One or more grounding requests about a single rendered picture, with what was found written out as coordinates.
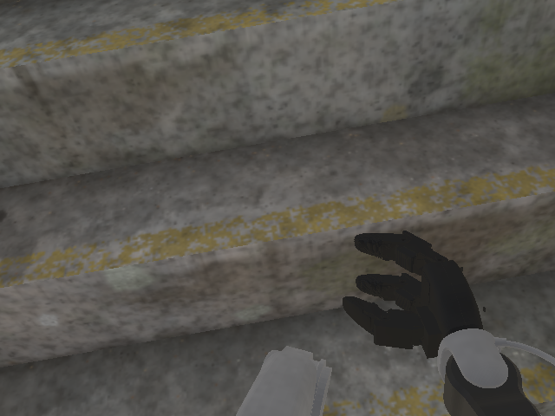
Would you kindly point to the robot left thigh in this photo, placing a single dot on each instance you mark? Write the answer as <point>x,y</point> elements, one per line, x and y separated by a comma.
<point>290,383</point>

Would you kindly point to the right robot forearm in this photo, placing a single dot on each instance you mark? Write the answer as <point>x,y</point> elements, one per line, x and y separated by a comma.
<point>479,379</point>

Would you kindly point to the robot left shin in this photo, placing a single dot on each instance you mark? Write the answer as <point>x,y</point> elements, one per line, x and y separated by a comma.
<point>269,354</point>

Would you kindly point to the robot right hand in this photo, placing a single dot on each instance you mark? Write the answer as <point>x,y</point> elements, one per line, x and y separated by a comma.
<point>441,304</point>

